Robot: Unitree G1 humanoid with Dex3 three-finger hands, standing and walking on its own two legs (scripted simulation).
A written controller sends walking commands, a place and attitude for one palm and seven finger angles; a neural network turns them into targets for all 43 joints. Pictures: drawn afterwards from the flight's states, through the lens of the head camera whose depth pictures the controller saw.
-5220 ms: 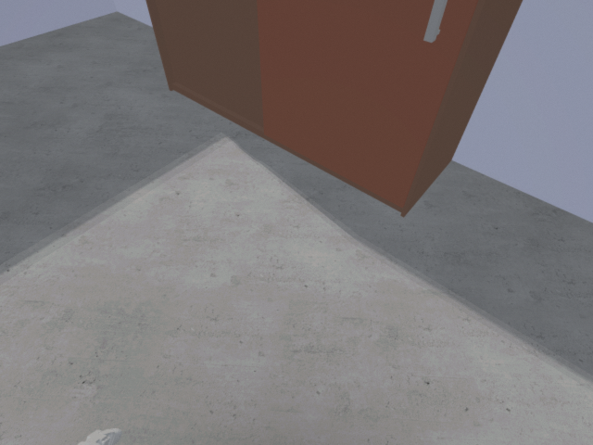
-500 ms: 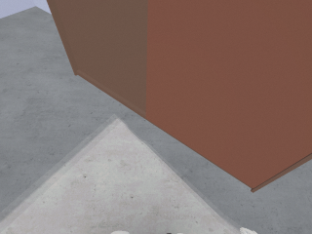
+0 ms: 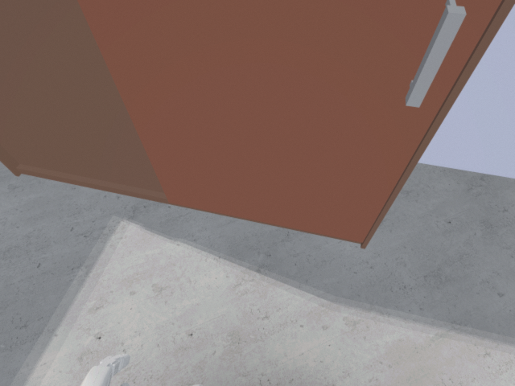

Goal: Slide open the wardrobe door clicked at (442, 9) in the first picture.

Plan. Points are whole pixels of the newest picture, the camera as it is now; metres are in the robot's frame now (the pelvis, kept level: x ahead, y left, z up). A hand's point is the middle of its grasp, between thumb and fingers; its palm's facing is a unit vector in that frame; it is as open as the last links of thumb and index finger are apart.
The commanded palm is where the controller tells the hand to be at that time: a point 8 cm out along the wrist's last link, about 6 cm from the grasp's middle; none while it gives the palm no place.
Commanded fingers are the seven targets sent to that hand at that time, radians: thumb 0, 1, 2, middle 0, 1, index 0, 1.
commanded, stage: turn to face it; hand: right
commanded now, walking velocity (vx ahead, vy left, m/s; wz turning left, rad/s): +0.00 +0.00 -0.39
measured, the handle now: (430, 55) +0.68 -0.31 +0.13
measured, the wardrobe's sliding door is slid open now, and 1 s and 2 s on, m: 0.00 0.00 0.00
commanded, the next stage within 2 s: take the last steps up to it in 0.40 s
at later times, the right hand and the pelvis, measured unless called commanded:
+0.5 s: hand out of the picture +0.07 -0.20 -0.14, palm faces +0.17 +0.95 -0.26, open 7.3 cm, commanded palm none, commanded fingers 0.00 -0.90 -0.90 0.20 0.30 0.20 0.30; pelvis +0.00 +0.01 +0.01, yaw -9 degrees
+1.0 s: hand out of the picture -0.12 -0.17 -0.16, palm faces +0.40 +0.90 -0.17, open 7.3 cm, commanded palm none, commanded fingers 0.00 -0.90 -0.90 0.20 0.30 0.20 0.30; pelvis +0.03 -0.04 +0.01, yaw -16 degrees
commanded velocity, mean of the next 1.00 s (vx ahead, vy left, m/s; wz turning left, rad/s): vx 0.16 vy -0.02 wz -0.16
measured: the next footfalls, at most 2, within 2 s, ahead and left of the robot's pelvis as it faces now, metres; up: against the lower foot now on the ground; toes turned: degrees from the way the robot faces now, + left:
left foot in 0.48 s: +0.05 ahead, +0.11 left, +0.00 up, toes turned -6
right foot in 1.00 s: +0.06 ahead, -0.17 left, +0.00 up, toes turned -24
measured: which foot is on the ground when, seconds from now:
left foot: down 0.00-0.00, up 0.02-0.46, down 0.48-1.00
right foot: down 0.00-0.50, up 0.52-0.98, down 1.00-1.00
